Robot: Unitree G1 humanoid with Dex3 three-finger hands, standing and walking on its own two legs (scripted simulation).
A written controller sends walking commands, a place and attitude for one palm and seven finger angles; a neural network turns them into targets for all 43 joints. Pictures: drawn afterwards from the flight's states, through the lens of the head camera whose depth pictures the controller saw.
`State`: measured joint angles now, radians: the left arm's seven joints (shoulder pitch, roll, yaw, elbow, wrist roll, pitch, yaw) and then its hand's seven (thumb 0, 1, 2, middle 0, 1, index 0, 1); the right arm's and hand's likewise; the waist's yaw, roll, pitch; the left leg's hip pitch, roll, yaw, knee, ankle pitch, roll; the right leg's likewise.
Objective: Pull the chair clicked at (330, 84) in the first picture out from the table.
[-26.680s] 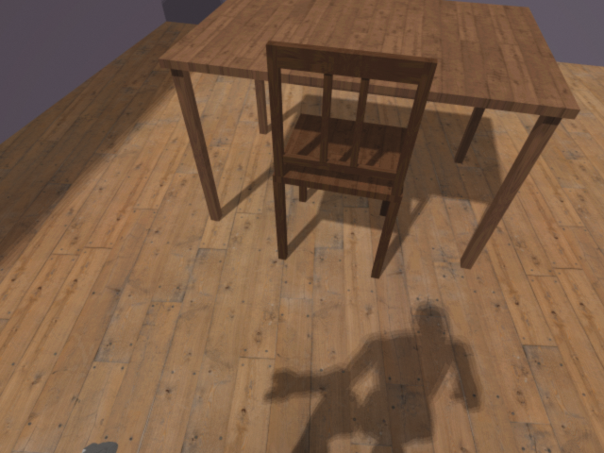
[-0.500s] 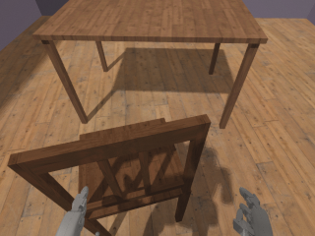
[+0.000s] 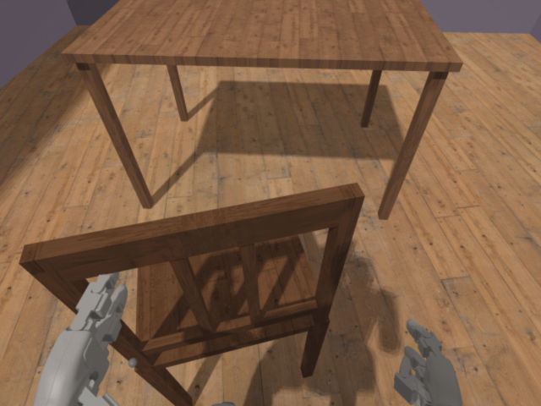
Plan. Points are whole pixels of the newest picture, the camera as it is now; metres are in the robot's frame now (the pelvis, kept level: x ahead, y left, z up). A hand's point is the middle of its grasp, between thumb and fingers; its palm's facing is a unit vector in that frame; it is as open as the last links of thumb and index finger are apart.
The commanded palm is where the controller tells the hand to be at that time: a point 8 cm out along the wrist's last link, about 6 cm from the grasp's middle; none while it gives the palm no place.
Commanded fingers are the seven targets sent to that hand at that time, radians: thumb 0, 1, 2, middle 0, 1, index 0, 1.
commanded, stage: draw the hand back to the body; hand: left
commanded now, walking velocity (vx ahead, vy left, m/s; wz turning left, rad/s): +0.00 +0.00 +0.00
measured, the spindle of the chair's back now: (195, 298) +0.29 +0.15 -0.03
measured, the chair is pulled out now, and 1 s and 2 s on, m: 0.61 0.61 0.61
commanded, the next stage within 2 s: step back with the hand held close in 1.14 s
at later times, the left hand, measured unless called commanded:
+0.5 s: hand (100, 350) +0.17 +0.21 +0.09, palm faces +0.12 -0.89 -0.44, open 12.1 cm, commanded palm +0.16 +0.27 +0.19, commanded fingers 0.00 0.47 0.69 -0.14 -0.21 -0.14 -0.21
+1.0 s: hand (85, 341) +0.18 +0.23 +0.10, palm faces +0.19 -0.83 -0.53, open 6.4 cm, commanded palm +0.18 +0.28 +0.24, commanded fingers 0.00 0.90 0.90 -0.20 -0.30 -0.20 -0.30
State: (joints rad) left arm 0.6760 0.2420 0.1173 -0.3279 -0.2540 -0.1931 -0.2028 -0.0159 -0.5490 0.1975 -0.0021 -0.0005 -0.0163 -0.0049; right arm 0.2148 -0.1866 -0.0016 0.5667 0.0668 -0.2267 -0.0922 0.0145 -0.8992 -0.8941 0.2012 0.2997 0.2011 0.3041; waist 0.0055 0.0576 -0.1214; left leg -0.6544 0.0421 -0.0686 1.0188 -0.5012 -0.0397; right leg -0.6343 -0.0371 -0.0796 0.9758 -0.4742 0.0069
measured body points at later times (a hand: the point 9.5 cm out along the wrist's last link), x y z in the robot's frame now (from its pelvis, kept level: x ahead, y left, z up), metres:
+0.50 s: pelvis +0.03 -0.01 +0.05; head +0.03 -0.03 +0.50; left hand +0.16 +0.25 +0.12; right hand +0.22 -0.22 -0.04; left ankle +0.01 +0.14 -0.68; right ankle +0.01 -0.13 -0.68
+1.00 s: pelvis +0.05 -0.02 +0.05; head +0.06 -0.05 +0.50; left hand +0.16 +0.27 +0.13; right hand +0.25 -0.23 -0.05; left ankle +0.01 +0.14 -0.68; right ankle +0.01 -0.13 -0.68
